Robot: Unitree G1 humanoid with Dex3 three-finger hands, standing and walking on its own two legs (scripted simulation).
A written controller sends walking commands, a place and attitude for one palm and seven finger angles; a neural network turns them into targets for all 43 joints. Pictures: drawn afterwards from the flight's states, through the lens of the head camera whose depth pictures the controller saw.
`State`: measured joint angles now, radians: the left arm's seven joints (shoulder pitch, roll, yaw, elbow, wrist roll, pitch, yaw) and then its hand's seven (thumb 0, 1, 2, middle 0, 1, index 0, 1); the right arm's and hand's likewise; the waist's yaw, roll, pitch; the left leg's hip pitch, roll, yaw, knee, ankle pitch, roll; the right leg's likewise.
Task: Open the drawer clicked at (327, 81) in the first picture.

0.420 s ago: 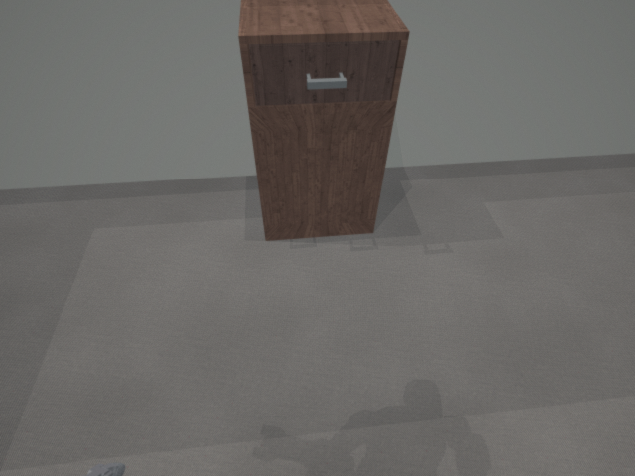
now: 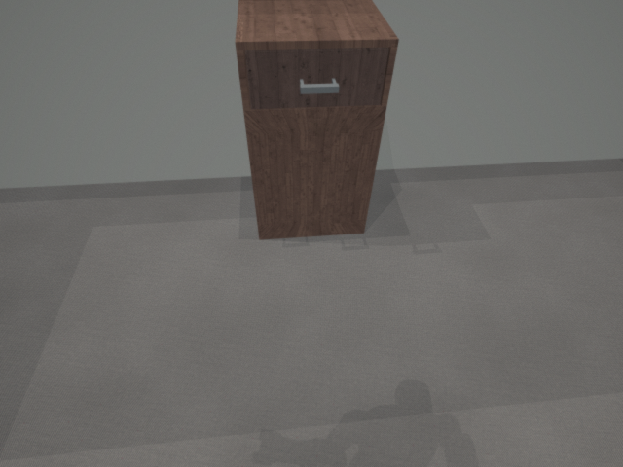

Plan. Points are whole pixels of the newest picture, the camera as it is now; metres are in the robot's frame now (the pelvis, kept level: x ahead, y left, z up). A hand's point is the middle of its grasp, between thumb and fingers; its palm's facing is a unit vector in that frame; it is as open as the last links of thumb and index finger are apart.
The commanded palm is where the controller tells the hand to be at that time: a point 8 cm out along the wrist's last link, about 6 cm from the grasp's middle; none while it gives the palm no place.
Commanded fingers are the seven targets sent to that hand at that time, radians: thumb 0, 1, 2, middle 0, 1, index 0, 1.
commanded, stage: stand and wait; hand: left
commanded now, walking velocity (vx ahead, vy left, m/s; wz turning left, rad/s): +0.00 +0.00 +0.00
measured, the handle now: (318, 85) +1.15 +0.05 -0.05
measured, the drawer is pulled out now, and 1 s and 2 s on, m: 0.00 0.00 0.00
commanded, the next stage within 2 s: look at it before walking up in 0.40 s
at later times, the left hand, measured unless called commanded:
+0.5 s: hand out of the picture +0.07 +0.24 -0.15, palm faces -0.03 -0.94 -0.34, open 7.4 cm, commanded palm none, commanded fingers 0.00 0.90 0.90 -0.20 -0.30 -0.20 -0.30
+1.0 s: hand out of the picture +0.07 +0.23 -0.15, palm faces -0.04 -0.94 -0.34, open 7.4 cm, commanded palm none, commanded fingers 0.00 0.90 0.90 -0.20 -0.30 -0.20 -0.30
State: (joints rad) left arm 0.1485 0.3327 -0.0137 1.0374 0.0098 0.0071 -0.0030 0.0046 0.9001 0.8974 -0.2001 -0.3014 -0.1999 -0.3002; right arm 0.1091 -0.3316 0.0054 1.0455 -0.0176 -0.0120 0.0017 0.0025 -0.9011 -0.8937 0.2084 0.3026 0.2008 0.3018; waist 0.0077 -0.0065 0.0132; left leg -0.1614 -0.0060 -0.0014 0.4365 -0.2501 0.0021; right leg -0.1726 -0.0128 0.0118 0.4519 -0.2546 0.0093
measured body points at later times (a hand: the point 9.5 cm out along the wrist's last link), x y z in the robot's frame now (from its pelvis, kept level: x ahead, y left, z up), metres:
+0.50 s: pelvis -0.01 -0.01 +0.00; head -0.02 -0.01 +0.45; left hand +0.07 +0.29 -0.12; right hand +0.06 -0.30 -0.13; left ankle -0.01 +0.12 -0.74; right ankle -0.01 -0.13 -0.74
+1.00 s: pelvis -0.01 -0.01 +0.00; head +0.00 -0.01 +0.45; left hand +0.07 +0.28 -0.13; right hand +0.07 -0.31 -0.13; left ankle -0.01 +0.12 -0.74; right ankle -0.01 -0.13 -0.74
